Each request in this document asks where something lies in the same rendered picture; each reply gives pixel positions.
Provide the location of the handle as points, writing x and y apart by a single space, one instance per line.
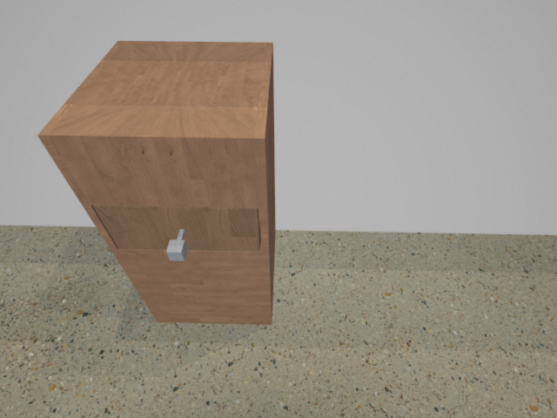
177 248

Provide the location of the cabinet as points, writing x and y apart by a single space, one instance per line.
191 124

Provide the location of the drawer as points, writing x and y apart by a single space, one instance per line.
206 228

